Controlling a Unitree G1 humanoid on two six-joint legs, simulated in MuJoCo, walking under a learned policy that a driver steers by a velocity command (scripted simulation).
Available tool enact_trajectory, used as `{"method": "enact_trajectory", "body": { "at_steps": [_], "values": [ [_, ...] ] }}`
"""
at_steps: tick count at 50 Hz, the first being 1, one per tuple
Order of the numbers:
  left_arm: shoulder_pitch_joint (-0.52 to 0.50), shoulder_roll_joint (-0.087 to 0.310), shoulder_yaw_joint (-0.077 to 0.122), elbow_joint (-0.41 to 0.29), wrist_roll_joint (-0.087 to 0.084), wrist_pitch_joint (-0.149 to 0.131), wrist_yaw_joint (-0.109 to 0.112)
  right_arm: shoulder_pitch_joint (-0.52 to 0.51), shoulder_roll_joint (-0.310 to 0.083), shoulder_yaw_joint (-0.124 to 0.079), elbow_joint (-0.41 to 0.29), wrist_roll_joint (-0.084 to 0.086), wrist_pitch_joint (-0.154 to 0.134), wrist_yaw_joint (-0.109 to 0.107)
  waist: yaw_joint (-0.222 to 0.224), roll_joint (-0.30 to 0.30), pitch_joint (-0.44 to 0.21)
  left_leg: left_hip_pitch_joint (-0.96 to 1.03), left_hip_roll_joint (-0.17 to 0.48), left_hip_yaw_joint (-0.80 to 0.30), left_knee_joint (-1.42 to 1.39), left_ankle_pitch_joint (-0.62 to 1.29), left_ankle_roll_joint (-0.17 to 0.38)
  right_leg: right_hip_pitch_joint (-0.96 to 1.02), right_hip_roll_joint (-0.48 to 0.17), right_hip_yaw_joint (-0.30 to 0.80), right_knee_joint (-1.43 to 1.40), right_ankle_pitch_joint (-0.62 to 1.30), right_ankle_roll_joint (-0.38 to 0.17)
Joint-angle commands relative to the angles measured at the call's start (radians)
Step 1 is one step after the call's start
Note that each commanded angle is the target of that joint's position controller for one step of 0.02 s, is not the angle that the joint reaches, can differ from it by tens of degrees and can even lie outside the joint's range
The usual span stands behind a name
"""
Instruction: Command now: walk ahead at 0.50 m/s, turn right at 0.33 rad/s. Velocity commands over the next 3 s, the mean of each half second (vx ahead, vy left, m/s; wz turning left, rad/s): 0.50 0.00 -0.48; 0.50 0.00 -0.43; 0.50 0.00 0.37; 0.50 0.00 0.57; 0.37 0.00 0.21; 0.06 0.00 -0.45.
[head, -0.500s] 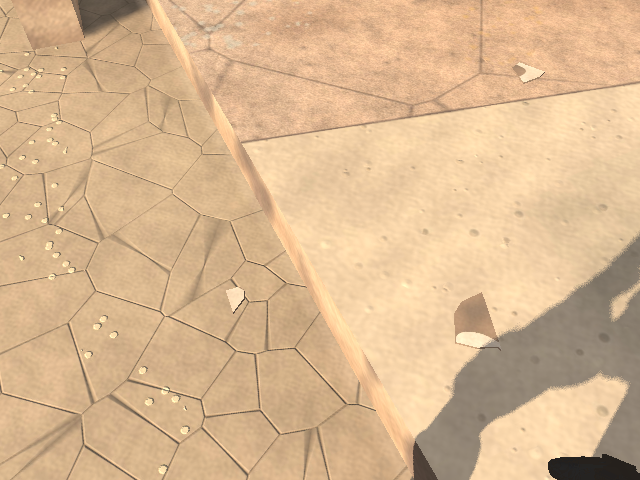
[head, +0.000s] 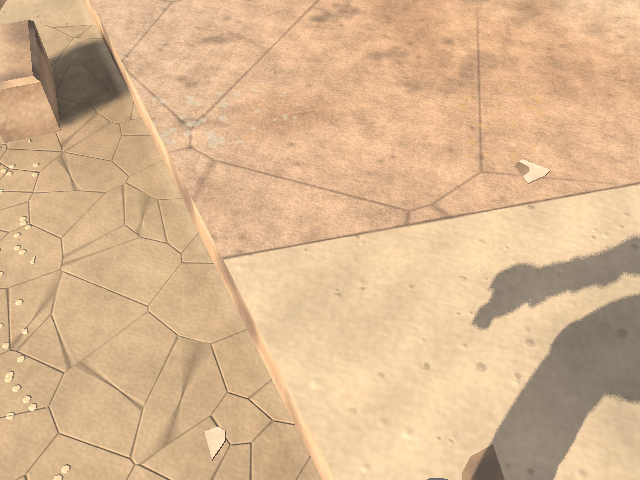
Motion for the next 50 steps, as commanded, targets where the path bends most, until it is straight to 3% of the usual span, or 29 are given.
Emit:
{"method": "enact_trajectory", "body": {
  "at_steps": [1, 3, 5, 6, 7, 8, 11, 13, 16, 19, 20, 21, 22, 23, 24, 25, 27, 28, 29, 31, 33, 35, 38, 39, 40, 41, 44, 47, 50],
  "values": [
    [-0.123, 0.010, -0.029, -0.137, 0.007, -0.010, 0.004, -0.004, -0.120, -0.017, -0.019, 0.009, -0.008, -0.017, 0.038, 0.014, 0.078, 0.012, 0.347, 0.046, 0.086, 1.098, 0.038, -0.039, -0.019, 0.005, -0.116, -0.073, -0.082],
    [-0.087, 0.032, -0.033, -0.126, -0.008, -0.008, -0.004, -0.007, -0.150, -0.019, -0.034, 0.030, 0.010, -0.023, 0.052, -0.011, -0.002, -0.126, 0.332, 0.068, 0.162, 1.543, 0.029, 0.342, 0.076, -0.115, -0.340, -0.038, -0.104],
    [0.136, 0.094, 0.002, -0.055, -0.042, -0.017, 0.002, 0.005, -0.208, -0.033, -0.036, 0.031, 0.035, -0.021, 0.154, -0.008, -0.175, -0.150, 0.332, 0.057, 0.500, 1.571, -0.025, 0.640, 0.091, 0.041, -0.463, 0.022, -0.160],
    [0.295, 0.138, 0.023, 0.008, -0.048, -0.018, 0.004, -0.061, -0.259, -0.053, -0.064, 0.048, 0.034, 0.002, 0.224, -0.020, -0.228, -0.247, 0.279, 0.087, 0.723, 1.379, -0.069, 0.816, 0.062, 0.168, -0.619, 0.068, -0.190],
    [0.454, 0.195, 0.050, 0.102, -0.046, -0.022, 0.012, -0.215, -0.232, -0.052, -0.127, 0.069, 0.028, 0.030, 0.310, -0.230, -0.251, -0.548, 0.070, 0.092, 1.122, 0.578, -0.125, 1.090, -0.007, 0.386, -0.883, 0.199, -0.237],
    [0.422, 0.190, 0.057, 0.140, -0.046, -0.027, 0.045, -0.249, -0.143, -0.026, -0.178, 0.030, -0.006, 0.065, 0.220, -0.231, -0.270, -0.762, 0.031, -0.044, 1.355, -0.077, -0.149, 1.178, -0.064, 0.586, -0.911, 0.342, -0.266],
    [0.301, 0.131, 0.067, 0.168, 0.017, -0.038, 0.099, -0.380, -0.049, -0.003, -0.263, 0.004, -0.008, 0.067, 0.127, 0.095, -0.011, -0.947, 0.139, -0.129, 1.391, -0.150, -0.128, 0.817, -0.019, 0.540, -0.834, 0.279, -0.174],
    [0.158, 0.078, 0.053, 0.139, 0.020, -0.066, 0.084, -0.363, -0.056, 0.005, -0.299, -0.002, 0.025, 0.054, 0.019, 0.114, 0.022, -0.835, 0.144, -0.079, 1.220, -0.095, -0.138, 0.602, 0.036, 0.424, -0.888, 0.185, -0.125],
    [-0.038, 0.139, 0.065, 0.096, 0.015, -0.104, 0.068, -0.254, -0.101, -0.002, -0.330, 0.010, 0.065, 0.026, -0.128, 0.003, -0.016, -0.516, 0.115, 0.035, 0.948, 0.063, -0.195, 0.348, 0.066, 0.326, -0.896, 0.266, -0.129],
    [-0.182, 0.101, 0.061, 0.073, 0.017, -0.106, 0.056, 0.151, -0.083, -0.004, -0.206, 0.040, 0.066, -0.008, -0.311, -0.010, -0.147, 0.017, 0.143, 0.066, 0.570, 0.432, -0.166, 0.159, 0.130, 0.222, -0.527, 0.303, -0.063],
    [-0.223, 0.058, 0.050, 0.053, 0.014, -0.090, 0.052, 0.337, -0.073, -0.011, -0.106, 0.047, 0.064, -0.016, -0.385, 0.117, -0.171, 0.165, 0.199, 0.060, 0.344, 0.719, -0.116, 0.125, 0.183, 0.147, -0.202, 0.036, -0.040],
    [-0.192, 0.007, 0.034, 0.042, 0.014, -0.077, 0.049, 0.317, -0.030, -0.002, -0.057, 0.045, 0.065, -0.011, -0.337, 0.191, -0.118, 0.144, 0.214, 0.112, 0.193, 0.820, -0.097, 0.124, 0.234, 0.084, 0.076, -0.264, -0.058],
    [-0.162, -0.062, 0.013, 0.004, -0.018, -0.066, 0.039, 0.186, 0.050, 0.029, -0.063, -0.006, 0.038, 0.003, -0.237, 0.199, -0.004, 0.041, 0.253, 0.087, 0.159, 0.692, -0.068, 0.052, 0.271, 0.077, 0.429, -0.283, -0.086],
    [-0.202, -0.136, -0.010, -0.095, -0.047, -0.062, 0.031, 0.153, 0.078, 0.043, -0.064, -0.048, 0.006, 0.014, -0.174, 0.147, -0.015, 0.074, 0.326, -0.021, 0.392, 0.872, -0.013, -0.169, 0.289, 0.100, 0.856, -0.283, -0.075],
    [-0.249, -0.193, -0.039, -0.192, -0.060, -0.073, 0.034, 0.189, 0.060, 0.048, -0.054, -0.048, -0.018, 0.035, -0.128, 0.092, -0.004, 0.051, 0.407, -0.130, 0.460, 1.135, 0.022, -0.340, 0.281, 0.145, 1.038, -0.238, -0.074],
    [0.001, -0.211, -0.054, -0.215, -0.053, -0.059, 0.046, 0.049, -0.043, 0.024, -0.111, -0.066, -0.042, 0.051, 0.097, 0.161, -0.004, -0.008, 0.595, -0.345, 0.341, 0.994, 0.072, -0.417, 0.205, 0.195, 1.093, -0.151, -0.057],
    [0.059, -0.059, -0.037, -0.217, 0.032, -0.002, 0.054, -0.176, -0.208, -0.042, -0.161, 0.015, -0.061, 0.038, 0.229, 0.099, 0.061, -0.240, 0.775, -0.502, -0.017, 0.108, 0.148, -0.411, 0.033, 0.199, 0.998, -0.178, 0.018],
    [-0.126, 0.031, -0.009, -0.269, 0.044, 0.012, 0.042, -0.244, -0.173, -0.031, -0.135, 0.040, -0.060, 0.021, 0.193, 0.028, 0.178, -0.445, 0.689, -0.397, -0.126, -0.141, 0.113, -0.366, -0.010, 0.168, 0.888, -0.169, 0.035],
    [-0.271, 0.072, 0.004, -0.337, 0.011, 0.019, 0.023, -0.238, -0.136, -0.014, -0.116, 0.032, -0.067, 0.005, 0.144, 0.039, 0.321, -0.596, 0.658, -0.318, -0.179, -0.063, 0.107, -0.323, -0.042, 0.179, 0.704, -0.139, 0.039],
    [-0.329, 0.018, -0.005, -0.361, -0.021, 0.036, -0.006, -0.153, -0.080, 0.001, -0.065, 0.014, -0.053, -0.015, 0.084, -0.019, 0.333, -0.656, 0.462, -0.029, -0.189, 0.042, 0.057, -0.162, -0.045, 0.112, 0.442, -0.031, 0.020],
    [-0.306, -0.058, -0.038, -0.372, -0.020, 0.033, -0.020, -0.100, -0.120, -0.018, -0.058, 0.022, -0.045, -0.019, 0.053, -0.023, 0.169, -0.475, 0.359, 0.140, -0.178, 0.267, 0.034, 0.004, -0.077, -0.005, 0.154, -0.018, -0.028],
    [-0.282, -0.104, -0.055, -0.339, -0.028, 0.019, -0.016, -0.017, -0.148, -0.031, -0.048, 0.029, -0.020, -0.012, 0.012, 0.010, 0.010, -0.317, 0.336, 0.255, -0.041, 1.047, 0.047, 0.288, 0.022, -0.176, -0.134, -0.160, -0.075],
    [0.068, 0.029, 0.000, -0.245, -0.042, 0.026, 0.003, -0.017, -0.275, -0.079, -0.094, 0.033, 0.007, 0.005, 0.133, 0.274, -0.334, -0.085, 0.414, 0.236, 0.563, 1.849, 0.036, 0.629, 0.195, -0.131, -0.385, -0.196, -0.123],
    [0.176, 0.130, 0.042, -0.256, -0.032, 0.009, 0.007, -0.055, -0.277, -0.085, -0.162, 0.039, -0.015, 0.023, 0.209, 0.233, -0.418, -0.307, 0.397, 0.204, 0.934, 1.434, -0.022, 0.879, 0.087, 0.247, -0.608, -0.262, -0.194],
    [0.156, 0.264, 0.085, -0.220, -0.047, 0.011, 0.014, -0.195, -0.127, -0.066, -0.292, 0.032, -0.030, 0.079, 0.161, -0.178, -0.376, -0.796, 0.109, 0.136, 1.356, 0.047, -0.113, 1.022, -0.154, 0.905, -1.039, -0.146, -0.279],
    [0.181, 0.271, 0.104, -0.185, -0.035, 0.019, 0.018, -0.205, -0.082, -0.059, -0.313, 0.000, -0.040, 0.098, 0.141, -0.120, -0.369, -0.988, 0.095, -0.082, 1.650, 0.050, -0.085, 1.056, -0.230, 1.024, -1.135, -0.017, -0.299],
    [0.143, 0.125, 0.063, -0.047, -0.004, -0.039, 0.000, -0.257, 0.039, -0.013, -0.350, 0.013, -0.019, 0.044, 0.004, 0.055, 0.021, -1.114, 0.164, -0.046, 1.675, 0.041, -0.049, 0.695, -0.183, 0.576, -1.020, 0.188, -0.189],
    [0.090, 0.056, 0.037, 0.012, -0.007, -0.080, -0.012, -0.177, -0.002, -0.011, -0.325, 0.017, 0.044, 0.035, -0.097, 0.024, 0.075, -0.967, 0.139, -0.088, 1.363, -0.005, -0.060, 0.527, -0.107, 0.273, -1.134, 0.301, -0.109],
    [0.128, 0.098, 0.042, 0.042, -0.020, -0.113, 0.001, -0.243, -0.077, -0.040, -0.319, 0.021, 0.045, 0.054, -0.055, -0.016, 0.065, -0.888, 0.128, -0.030, 1.009, 0.172, -0.085, 0.654, -0.080, 0.121, -1.259, 0.693, -0.094]
  ]
}}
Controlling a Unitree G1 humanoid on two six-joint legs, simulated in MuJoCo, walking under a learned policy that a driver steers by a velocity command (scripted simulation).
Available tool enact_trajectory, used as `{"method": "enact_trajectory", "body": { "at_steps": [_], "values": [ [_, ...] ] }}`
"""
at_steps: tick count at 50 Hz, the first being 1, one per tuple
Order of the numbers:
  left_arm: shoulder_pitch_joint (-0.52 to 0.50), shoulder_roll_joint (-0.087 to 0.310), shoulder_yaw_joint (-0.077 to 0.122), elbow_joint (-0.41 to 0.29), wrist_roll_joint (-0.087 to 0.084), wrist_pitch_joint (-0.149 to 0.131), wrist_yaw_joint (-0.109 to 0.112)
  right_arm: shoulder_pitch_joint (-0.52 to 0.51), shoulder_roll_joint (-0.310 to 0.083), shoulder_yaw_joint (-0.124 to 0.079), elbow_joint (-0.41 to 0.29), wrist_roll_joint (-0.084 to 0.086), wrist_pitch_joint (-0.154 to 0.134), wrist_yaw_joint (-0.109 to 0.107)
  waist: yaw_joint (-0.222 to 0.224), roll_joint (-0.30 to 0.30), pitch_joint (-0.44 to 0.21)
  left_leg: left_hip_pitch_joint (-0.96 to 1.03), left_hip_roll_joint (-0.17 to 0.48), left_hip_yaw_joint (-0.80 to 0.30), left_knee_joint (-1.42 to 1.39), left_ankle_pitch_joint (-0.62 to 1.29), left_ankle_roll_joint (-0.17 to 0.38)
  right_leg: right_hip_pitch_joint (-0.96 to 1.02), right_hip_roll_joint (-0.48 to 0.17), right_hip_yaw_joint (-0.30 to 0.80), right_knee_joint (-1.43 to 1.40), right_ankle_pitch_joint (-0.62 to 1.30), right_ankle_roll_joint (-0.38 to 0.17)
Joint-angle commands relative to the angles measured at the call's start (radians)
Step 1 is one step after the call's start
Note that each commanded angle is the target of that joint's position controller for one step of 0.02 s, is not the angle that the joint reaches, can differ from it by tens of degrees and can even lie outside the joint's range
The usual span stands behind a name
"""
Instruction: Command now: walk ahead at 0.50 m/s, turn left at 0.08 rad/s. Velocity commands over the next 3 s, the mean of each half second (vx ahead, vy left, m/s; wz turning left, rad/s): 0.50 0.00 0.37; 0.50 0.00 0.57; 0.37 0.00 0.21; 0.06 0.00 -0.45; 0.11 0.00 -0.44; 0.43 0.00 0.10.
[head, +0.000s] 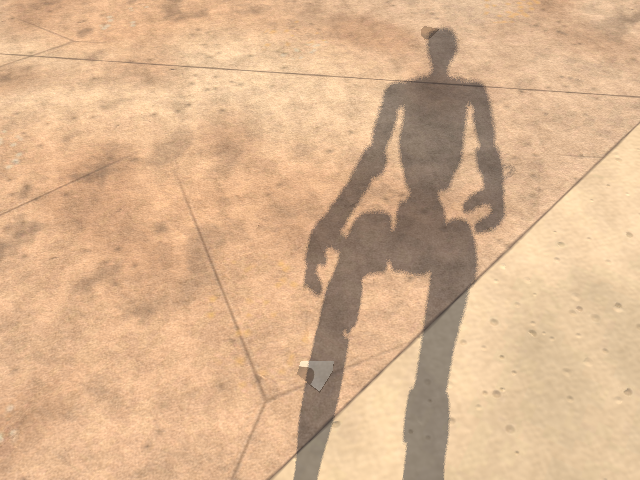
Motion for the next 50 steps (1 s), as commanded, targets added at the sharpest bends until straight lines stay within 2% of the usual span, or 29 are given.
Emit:
{"method": "enact_trajectory", "body": {
  "at_steps": [1, 3, 4, 5, 7, 10, 12, 13, 14, 15, 16, 17, 18, 19, 21, 23, 27, 32, 34, 36, 37, 38, 39, 40, 41, 42, 43, 46, 50],
  "values": [
    [-0.114, 0.081, 0.013, -0.076, -0.010, -0.061, 0.013, 0.045, -0.080, -0.020, -0.004, -0.001, 0.009, 0.014, -0.034, -0.029, 0.072, 0.126, 0.008, 0.060, -0.359, 0.138, -0.015, -0.036, -0.164, 0.066, -0.377, 0.699, -0.051],
    [-0.079, 0.096, 0.012, -0.066, -0.021, -0.063, 0.016, 0.006, -0.034, -0.003, 0.014, 0.013, 0.010, 0.026, 0.007, -0.037, 0.005, 0.206, -0.008, 0.127, -0.526, 0.252, -0.007, 0.088, -0.148, -0.015, -0.411, 0.750, -0.013],
    [-0.038, 0.102, 0.011, -0.054, -0.026, -0.066, 0.016, -0.055, -0.014, 0.007, -0.005, 0.012, 0.010, 0.031, 0.041, -0.070, 0.028, 0.214, 0.003, 0.153, -0.630, 0.291, 0.004, 0.134, -0.174, -0.019, -0.422, 0.795, -0.010],
    [0.001, 0.106, 0.011, -0.041, -0.027, -0.067, 0.018, -0.107, -0.014, 0.009, -0.017, 0.011, 0.010, 0.035, 0.073, -0.070, 0.036, 0.214, -0.004, 0.179, -0.697, 0.316, 0.017, 0.199, -0.192, -0.019, -0.432, 0.826, -0.003],
    [0.026, 0.128, 0.013, -0.027, -0.018, -0.071, 0.027, -0.125, -0.041, 0.000, -0.025, 0.009, 0.010, 0.034, 0.079, -0.088, 0.038, 0.250, -0.027, 0.194, -0.777, 0.320, 0.049, 0.305, -0.222, -0.035, -0.416, 0.949, 0.015],
    [0.041, 0.178, 0.021, -0.017, 0.003, -0.058, 0.056, -0.014, -0.104, -0.023, 0.003, -0.006, 0.015, 0.032, 0.023, -0.133, -0.008, 0.326, -0.100, 0.226, -0.814, 0.147, 0.103, 0.454, -0.266, -0.057, -0.201, 1.358, 0.047],
    [0.017, 0.216, 0.033, -0.036, 0.006, -0.036, 0.065, 0.192, -0.152, -0.048, 0.065, -0.014, 0.006, 0.023, -0.081, -0.111, -0.083, 0.566, -0.126, 0.188, -0.922, 0.125, 0.144, 0.370, -0.260, -0.085, 0.139, 1.279, 0.058],
    [-0.017, 0.202, 0.027, -0.071, 0.004, -0.036, 0.063, 0.306, -0.197, -0.067, 0.087, -0.020, 0.006, 0.014, -0.146, -0.055, -0.150, 0.798, -0.011, 0.037, -0.898, 0.098, 0.197, 0.153, -0.207, -0.096, 0.438, 0.939, 0.046],
    [0.066, 0.090, 0.004, -0.134, -0.024, -0.039, 0.042, 0.281, -0.311, -0.097, 0.081, -0.027, 0.009, 0.009, -0.041, 0.268, -0.230, 1.156, 0.294, -0.510, -0.883, 0.212, 0.421, -0.366, 0.010, -0.058, 0.876, -0.053, 0.114],
    [-0.017, 0.128, 0.004, -0.146, 0.006, -0.047, 0.035, 0.260, -0.267, -0.095, 0.060, 0.024, 0.014, 0.011, -0.085, 0.077, -0.308, 1.145, 0.301, -0.679, -1.025, 0.150, 0.437, -0.453, -0.005, 0.138, 0.951, -0.064, 0.095],
    [-0.103, 0.135, 0.000, -0.184, -0.005, -0.065, 0.024, 0.207, -0.232, -0.082, 0.053, 0.022, 0.015, 0.001, -0.063, 0.019, -0.148, 1.001, 0.285, -0.545, -1.074, 0.123, 0.399, -0.496, -0.062, 0.165, 0.889, 0.040, 0.092],
    [-0.116, 0.137, -0.005, -0.190, -0.005, -0.075, 0.020, 0.184, -0.185, -0.070, 0.062, 0.016, 0.015, 0.000, -0.028, -0.054, -0.058, 0.874, 0.253, -0.461, -1.100, 0.177, 0.352, -0.475, -0.098, 0.143, 0.797, 0.079, 0.090],
    [-0.121, 0.132, -0.006, -0.193, 0.004, -0.064, 0.018, 0.166, -0.156, -0.060, 0.065, 0.016, 0.010, -0.003, 0.003, -0.081, 0.003, 0.767, 0.204, -0.391, -1.111, 0.249, 0.314, -0.443, -0.122, 0.137, 0.734, 0.076, 0.099],
    [-0.099, 0.128, -0.007, -0.196, 0.017, -0.040, 0.015, 0.152, -0.132, -0.051, 0.070, 0.017, 0.005, -0.005, 0.036, -0.065, 0.024, 0.681, 0.165, -0.338, -1.129, 0.287, 0.291, -0.396, -0.135, 0.132, 0.692, 0.074, 0.114],
    [-0.071, 0.110, -0.015, -0.195, 0.028, 0.000, 0.010, 0.155, -0.163, -0.054, 0.076, 0.014, -0.012, 0.000, 0.055, -0.019, 0.029, 0.597, 0.121, -0.270, -1.144, 0.362, 0.279, -0.363, -0.151, 0.108, 0.616, 0.057, 0.135],
    [-0.113, 0.094, -0.024, -0.215, 0.026, 0.013, 0.007, 0.174, -0.192, -0.059, 0.084, 0.009, -0.019, -0.001, 0.049, 0.012, 0.035, 0.550, 0.086, -0.230, -1.161, 0.367, 0.265, -0.370, -0.160, 0.081, 0.511, 0.112, 0.149],
    [-0.293, 0.077, -0.037, -0.261, 0.016, 0.015, -0.001, 0.228, -0.198, -0.061, 0.098, 0.019, -0.013, -0.004, -0.019, 0.069, 0.052, 0.581, 0.034, -0.212, -1.153, 0.315, 0.206, -0.377, -0.151, 0.060, 0.230, 0.315, 0.163],
    [-0.406, 0.088, -0.037, -0.288, -0.004, -0.005, -0.004, 0.280, -0.223, -0.071, 0.096, 0.005, -0.002, -0.008, -0.080, 0.089, 0.036, 0.708, 0.062, -0.285, -1.049, 0.381, 0.182, -0.336, -0.097, 0.064, 0.029, 0.330, 0.153],
    [-0.344, 0.112, -0.028, -0.276, -0.005, -0.017, -0.001, 0.234, -0.236, -0.075, 0.076, 0.002, -0.002, -0.014, -0.038, 0.094, 0.025, 0.693, 0.082, -0.330, -1.002, 0.364, 0.148, -0.208, -0.079, 0.085, -0.055, 0.278, 0.134],
    [-0.146, 0.157, -0.004, -0.220, 0.001, -0.033, 0.014, 0.184, -0.238, -0.075, 0.063, 0.006, -0.010, -0.008, 0.068, 0.052, -0.043, 0.623, 0.028, -0.306, -0.809, 0.419, 0.104, 0.070, -0.065, 0.088, -0.141, 0.238, 0.098],
    [0.009, 0.226, 0.017, -0.204, 0.022, -0.044, 0.029, 0.184, -0.185, -0.059, 0.043, 0.016, -0.021, 0.000, 0.134, -0.057, -0.162, 0.527, -0.031, -0.221, -0.556, 0.277, 0.072, 0.285, -0.236, 0.249, -0.170, 0.085, 0.049],
    [0.068, 0.311, 0.034, -0.210, 0.043, -0.035, 0.041, 0.240, -0.098, -0.038, 0.011, 0.037, -0.021, -0.005, 0.114, -0.250, -0.243, 0.258, -0.164, -0.073, -0.290, -0.277, 0.043, 0.497, -0.490, 0.641, -0.270, -0.042, -0.023],
    [0.039, 0.314, 0.047, -0.196, 0.025, -0.021, 0.037, 0.295, -0.169, -0.045, 0.007, 0.015, -0.009, -0.008, 0.065, -0.306, -0.266, 0.117, -0.122, -0.038, -0.145, -0.317, 0.043, 0.479, -0.541, 0.901, -0.327, -0.157, -0.107],
    [-0.020, 0.202, 0.024, -0.214, 0.016, -0.016, 0.032, 0.236, -0.195, -0.050, 0.028, -0.004, 0.004, -0.009, 0.063, -0.141, -0.142, 0.089, -0.060, -0.039, -0.088, -0.222, 0.043, 0.370, -0.496, 0.769, -0.333, -0.217, -0.094],
    [-0.059, 0.135, 0.007, -0.207, 0.006, -0.018, 0.026, 0.165, -0.184, -0.047, 0.024, -0.011, 0.008, 0.003, 0.063, -0.060, -0.048, 0.111, -0.032, -0.023, -0.122, -0.143, 0.037, 0.251, -0.431, 0.592, -0.345, -0.120, -0.070],
    [-0.075, 0.116, 0.001, -0.198, 0.007, -0.020, 0.023, 0.142, -0.169, -0.046, 0.023, -0.011, 0.015, 0.014, 0.046, -0.074, -0.010, 0.142, -0.006, -0.016, -0.162, -0.110, 0.028, 0.182, -0.380, 0.459, -0.367, -0.001, -0.041],
    [-0.065, 0.114, 0.000, -0.180, 0.003, -0.026, 0.025, 0.136, -0.161, -0.045, 0.020, -0.019, 0.025, 0.025, 0.036, -0.111, 0.015, 0.162, 0.013, -0.011, -0.187, -0.100, 0.018, 0.138, -0.349, 0.372, -0.381, 0.113, -0.032],
    [-0.025, 0.126, 0.008, -0.141, -0.011, -0.051, 0.014, 0.117, -0.139, -0.038, 0.014, -0.021, 0.047, 0.040, 0.017, -0.112, 0.016, 0.165, 0.018, 0.001, -0.196, -0.051, 0.005, 0.120, -0.338, 0.237, -0.405, 0.358, -0.040],
    [0.010, 0.138, 0.016, -0.101, -0.010, -0.054, 0.011, 0.000, -0.125, -0.031, -0.020, -0.021, 0.055, 0.046, 0.027, -0.094, 0.048, 0.075, 0.038, 0.011, -0.275, 0.066, -0.015, 0.149, -0.342, 0.112, -0.445, 0.421, -0.049]
  ]
}}
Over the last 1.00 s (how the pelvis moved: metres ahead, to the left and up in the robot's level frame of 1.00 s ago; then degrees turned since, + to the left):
0.56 -0.17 0.14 -31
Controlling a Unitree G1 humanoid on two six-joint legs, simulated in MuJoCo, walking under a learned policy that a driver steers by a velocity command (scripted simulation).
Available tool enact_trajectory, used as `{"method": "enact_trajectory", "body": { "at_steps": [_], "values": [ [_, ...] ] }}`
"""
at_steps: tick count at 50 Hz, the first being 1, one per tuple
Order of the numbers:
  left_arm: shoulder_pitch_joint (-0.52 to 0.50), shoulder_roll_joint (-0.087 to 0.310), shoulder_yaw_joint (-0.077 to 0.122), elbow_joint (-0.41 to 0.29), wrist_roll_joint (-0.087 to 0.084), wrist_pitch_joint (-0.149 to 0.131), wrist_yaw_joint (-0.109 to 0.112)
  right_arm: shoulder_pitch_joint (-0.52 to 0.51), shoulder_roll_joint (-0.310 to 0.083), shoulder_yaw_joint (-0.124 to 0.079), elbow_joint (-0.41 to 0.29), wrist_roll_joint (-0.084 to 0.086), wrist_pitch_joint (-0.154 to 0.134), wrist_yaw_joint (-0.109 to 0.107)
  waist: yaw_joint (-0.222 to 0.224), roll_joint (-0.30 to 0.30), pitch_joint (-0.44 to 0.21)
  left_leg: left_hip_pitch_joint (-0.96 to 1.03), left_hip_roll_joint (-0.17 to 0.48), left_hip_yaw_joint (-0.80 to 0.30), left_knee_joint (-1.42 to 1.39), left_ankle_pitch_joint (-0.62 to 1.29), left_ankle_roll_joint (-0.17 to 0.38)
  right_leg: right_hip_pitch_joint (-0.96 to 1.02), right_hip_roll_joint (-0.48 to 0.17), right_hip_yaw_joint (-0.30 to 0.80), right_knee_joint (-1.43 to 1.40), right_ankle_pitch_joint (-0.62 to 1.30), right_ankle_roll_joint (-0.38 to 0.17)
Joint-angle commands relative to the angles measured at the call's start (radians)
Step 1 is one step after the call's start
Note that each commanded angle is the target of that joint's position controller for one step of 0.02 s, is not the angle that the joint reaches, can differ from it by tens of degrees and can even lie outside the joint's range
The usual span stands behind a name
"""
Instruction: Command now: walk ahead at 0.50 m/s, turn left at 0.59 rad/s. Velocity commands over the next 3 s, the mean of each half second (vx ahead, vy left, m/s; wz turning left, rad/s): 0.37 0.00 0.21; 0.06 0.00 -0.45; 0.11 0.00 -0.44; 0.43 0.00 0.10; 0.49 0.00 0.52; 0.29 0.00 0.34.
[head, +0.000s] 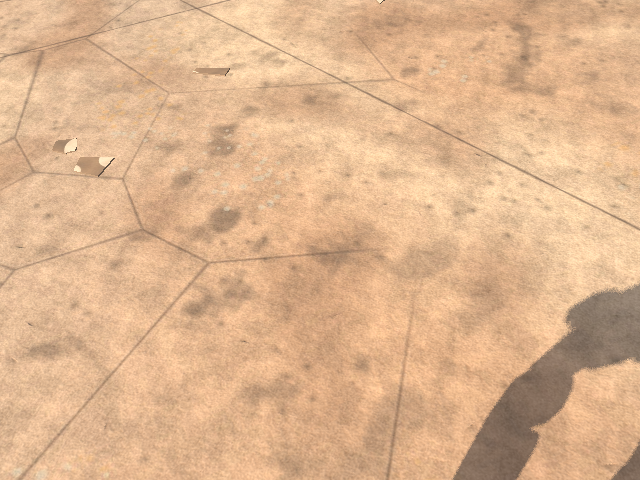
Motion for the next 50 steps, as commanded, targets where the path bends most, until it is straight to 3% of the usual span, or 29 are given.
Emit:
{"method": "enact_trajectory", "body": {
  "at_steps": [1, 6, 9, 10, 11, 12, 13, 14, 15, 16, 17, 18, 19, 20, 22, 25, 30, 36, 37, 38, 39, 40, 41, 42, 43, 45, 47, 50],
  "values": [
    [-0.002, 0.113, 0.028, -0.036, 0.001, -0.016, -0.002, -0.044, -0.014, 0.003, -0.076, 0.002, -0.003, 0.009, -0.021, -0.152, 0.025, -0.108, 0.041, -0.016, -0.061, 0.104, -0.012, 0.062, -0.262, 0.144, -0.180, 0.251, -0.121],
    [0.055, 0.130, 0.032, 0.010, 0.002, -0.008, -0.003, -0.200, 0.023, 0.026, -0.117, 0.009, -0.016, 0.026, 0.024, -0.148, 0.068, -0.005, 0.035, 0.062, -0.353, 0.182, 0.016, 0.073, -0.252, 0.036, -0.184, 0.281, -0.099],
    [0.103, 0.151, 0.036, 0.048, 0.002, 0.006, -0.001, -0.240, 0.022, 0.030, -0.131, 0.005, -0.022, 0.019, 0.038, -0.149, 0.086, 0.059, 0.006, 0.112, -0.470, 0.089, 0.054, 0.141, -0.274, 0.015, -0.148, 0.377, -0.095],
    [0.112, 0.162, 0.036, 0.061, 0.002, 0.013, 0.001, -0.232, 0.017, 0.028, -0.129, 0.001, -0.026, 0.014, 0.031, -0.152, 0.080, 0.098, -0.015, 0.129, -0.501, 0.041, 0.072, 0.168, -0.279, 0.004, -0.104, 0.495, -0.093],
    [0.115, 0.171, 0.036, 0.075, 0.001, 0.019, 0.003, -0.192, 0.016, 0.025, -0.116, -0.004, -0.033, 0.006, 0.009, -0.157, 0.060, 0.166, -0.051, 0.143, -0.536, 0.005, 0.088, 0.191, -0.273, -0.015, -0.010, 0.721, -0.085],
    [0.114, 0.178, 0.035, 0.085, -0.004, 0.025, 0.007, -0.081, 0.010, 0.019, -0.079, -0.012, -0.047, -0.003, -0.044, -0.148, -0.001, 0.296, -0.091, 0.146, -0.611, 0.050, 0.107, 0.197, -0.252, -0.041, 0.145, 0.871, -0.067],
    [0.108, 0.168, 0.028, 0.084, -0.016, 0.025, 0.011, 0.070, -0.012, 0.008, -0.025, -0.029, -0.062, -0.015, -0.109, -0.126, -0.097, 0.524, -0.083, 0.118, -0.670, 0.172, 0.125, 0.105, -0.218, -0.076, 0.340, 0.796, -0.038],
    [0.107, 0.113, 0.010, 0.037, -0.020, 0.019, 0.012, 0.210, -0.090, -0.009, -0.001, -0.043, -0.070, -0.031, -0.152, -0.016, -0.248, 0.808, 0.162, -0.130, -0.621, 0.396, 0.164, -0.112, -0.172, -0.084, 0.620, 0.327, -0.009],
    [0.203, 0.033, -0.011, 0.012, -0.048, 0.027, 0.001, 0.204, -0.185, -0.028, -0.009, -0.009, -0.067, -0.044, -0.104, 0.194, -0.398, 1.016, 0.487, -0.548, -0.656, 0.873, 0.350, -0.389, 0.006, -0.016, 0.957, -0.436, 0.031],
    [0.099, 0.125, 0.020, 0.029, -0.027, 0.045, 0.016, 0.233, -0.153, -0.033, 0.003, 0.040, -0.061, -0.057, -0.147, -0.001, -0.379, 0.943, 0.409, -0.409, -0.631, 1.075, 0.330, -0.398, -0.017, 0.148, 0.999, -0.341, 0.021],
    [0.042, 0.078, 0.008, 0.012, -0.045, 0.041, 0.012, 0.156, -0.099, -0.011, 0.015, 0.040, -0.066, -0.064, -0.105, 0.037, -0.239, 0.824, 0.374, -0.260, -0.664, 1.093, 0.290, -0.423, -0.028, 0.188, 0.964, -0.298, 0.014],
    [0.035, 0.065, 0.004, 0.029, -0.037, 0.041, 0.011, 0.097, -0.033, 0.009, 0.023, 0.037, -0.068, -0.064, -0.065, -0.009, -0.122, 0.696, 0.318, -0.176, -0.721, 0.969, 0.226, -0.417, -0.056, 0.183, 0.872, -0.260, 0.013],
    [0.044, 0.070, 0.010, 0.047, -0.022, 0.054, 0.010, 0.050, 0.006, 0.023, 0.023, 0.039, -0.070, -0.067, -0.032, -0.007, -0.061, 0.607, 0.276, -0.120, -0.763, 0.890, 0.178, -0.381, -0.067, 0.181, 0.810, -0.225, 0.019],
    [0.089, 0.064, 0.012, 0.068, -0.007, 0.071, 0.005, 0.012, 0.023, 0.031, 0.021, 0.041, -0.069, -0.070, 0.002, 0.019, -0.049, 0.529, 0.250, -0.062, -0.800, 0.867, 0.158, -0.314, -0.058, 0.168, 0.780, -0.190, 0.031],
    [0.113, 0.049, 0.021, 0.081, -0.002, 0.089, -0.003, 0.016, 0.006, 0.030, 0.031, 0.031, -0.082, -0.072, 0.024, 0.017, -0.075, 0.476, 0.237, 0.005, -0.826, 0.923, 0.155, -0.250, -0.023, 0.151, 0.771, -0.124, 0.041],
    [0.060, 0.039, 0.029, 0.063, 0.001, 0.101, -0.007, 0.003, -0.013, 0.023, 0.042, 0.028, -0.084, -0.080, 0.031, 0.034, -0.053, 0.454, 0.229, 0.079, -0.842, 0.848, 0.162, -0.293, -0.023, 0.130, 0.725, -0.055, 0.050],
    [-0.090, 0.022, 0.020, 0.000, 0.010, 0.116, -0.023, 0.049, -0.022, 0.016, 0.068, 0.025, -0.060, -0.092, -0.019, 0.062, -0.022, 0.473, 0.238, 0.139, -0.825, 0.654, 0.167, -0.294, -0.048, 0.090, 0.505, 0.015, 0.037],
    [-0.129, 0.046, 0.028, -0.055, 0.008, 0.117, -0.032, 0.061, -0.075, -0.012, 0.077, 0.022, -0.022, -0.091, -0.038, 0.045, -0.009, 0.512, 0.303, 0.110, -0.694, 0.502, 0.155, -0.225, -0.026, 0.051, 0.320, -0.124, -0.018],
    [-0.110, 0.041, 0.028, -0.057, 0.008, 0.108, -0.030, 0.056, -0.079, -0.016, 0.080, 0.026, -0.016, -0.093, -0.022, 0.020, -0.014, 0.499, 0.288, 0.129, -0.627, 0.454, 0.129, -0.168, -0.015, 0.043, 0.225, -0.076, -0.032],
    [-0.076, 0.064, 0.034, -0.052, 0.012, 0.094, -0.025, 0.093, -0.077, -0.018, 0.092, 0.022, -0.010, -0.093, -0.008, -0.056, -0.042, 0.468, 0.243, 0.162, -0.510, 0.337, 0.077, -0.079, -0.020, 0.094, 0.112, 0.054, -0.051],
    [-0.027, 0.183, 0.063, -0.058, 0.023, 0.080, -0.013, 0.124, -0.039, -0.009, 0.065, 0.015, -0.006, -0.089, -0.010, -0.281, -0.082, 0.317, 0.139, 0.230, -0.240, 0.031, 0.009, 0.046, -0.226, 0.388, 0.036, 0.371, -0.111],
    [0.031, 0.277, 0.091, -0.057, -0.006, 0.088, -0.007, 0.072, 0.006, 0.006, 0.008, 0.027, 0.013, -0.093, 0.025, -0.394, -0.101, 0.090, -0.066, 0.168, -0.052, -0.481, -0.039, 0.103, -0.419, 0.683, 0.001, 0.695, -0.317],
    [0.075, 0.243, 0.088, -0.040, -0.026, 0.098, -0.003, 0.044, -0.020, 0.004, 0.017, 0.016, 0.028, -0.094, 0.043, -0.225, -0.127, 0.072, -0.024, 0.039, 0.063, -0.444, -0.049, 0.117, -0.391, 0.625, -0.001, 0.620, -0.352],
    [0.013, 0.202, 0.076, -0.045, -0.022, 0.108, 0.004, 0.016, -0.018, 0.002, 0.015, 0.026, 0.031, -0.091, 0.019, -0.187, -0.060, 0.043, -0.009, 0.021, 0.084, -0.359, -0.052, 0.057, -0.336, 0.542, -0.007, 0.504, -0.328],
    [-0.071, 0.164, 0.064, -0.059, -0.016, 0.120, 0.009, -0.002, -0.022, 0.001, 0.019, 0.030, 0.025, -0.090, -0.014, -0.140, -0.007, 0.044, 0.014, 0.001, 0.030, -0.267, -0.054, -0.003, -0.263, 0.475, -0.031, 0.388, -0.271],
    [-0.155, 0.125, 0.052, -0.087, -0.020, 0.125, 0.010, 0.023, -0.043, -0.007, 0.031, 0.008, 0.026, -0.085, -0.045, -0.157, -0.025, 0.087, 0.006, 0.015, -0.009, -0.175, -0.063, -0.024, -0.181, 0.404, -0.028, 0.400, -0.216],
    [-0.134, 0.144, 0.059, -0.086, -0.019, 0.117, 0.002, 0.043, -0.030, -0.005, 0.032, 0.014, 0.034, -0.080, -0.045, -0.129, -0.075, 0.112, -0.008, 0.011, -0.026, -0.155, -0.072, -0.009, -0.170, 0.398, -0.016, 0.425, -0.208],
    [-0.107, 0.171, 0.070, -0.082, -0.013, 0.115, 0.000, 0.010, -0.017, 0.000, 0.014, 0.021, 0.041, -0.083, -0.023, -0.148, -0.066, 0.096, -0.010, -0.001, -0.120, -0.149, -0.081, -0.002, -0.162, 0.446, -0.036, 0.262, -0.206]
  ]
}}
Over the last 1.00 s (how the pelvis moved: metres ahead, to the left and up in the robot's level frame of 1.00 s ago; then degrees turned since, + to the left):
0.58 0.05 0.02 32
